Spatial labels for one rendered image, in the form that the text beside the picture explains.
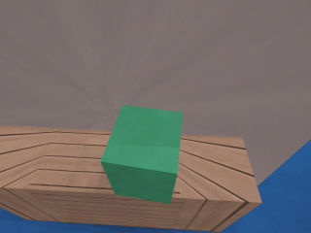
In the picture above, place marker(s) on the carton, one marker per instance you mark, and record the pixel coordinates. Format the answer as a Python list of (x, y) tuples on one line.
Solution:
[(142, 155)]

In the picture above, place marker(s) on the pedestal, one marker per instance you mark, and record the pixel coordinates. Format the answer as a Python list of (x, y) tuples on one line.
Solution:
[(55, 174)]

